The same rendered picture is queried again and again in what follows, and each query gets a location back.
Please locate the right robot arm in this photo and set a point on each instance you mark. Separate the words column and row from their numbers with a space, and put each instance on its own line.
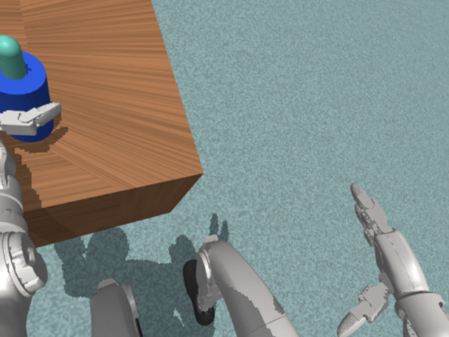
column 422, row 315

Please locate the left robot hand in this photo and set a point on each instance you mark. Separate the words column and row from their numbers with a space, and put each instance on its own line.
column 26, row 123

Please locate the right robot foot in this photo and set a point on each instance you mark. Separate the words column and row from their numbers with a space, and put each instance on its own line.
column 189, row 274

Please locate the bottle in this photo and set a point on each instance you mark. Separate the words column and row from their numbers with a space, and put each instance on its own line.
column 23, row 84

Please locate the left robot arm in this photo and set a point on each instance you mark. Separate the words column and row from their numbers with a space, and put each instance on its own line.
column 22, row 268

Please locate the right robot hand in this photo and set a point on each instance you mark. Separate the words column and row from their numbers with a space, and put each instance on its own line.
column 400, row 271

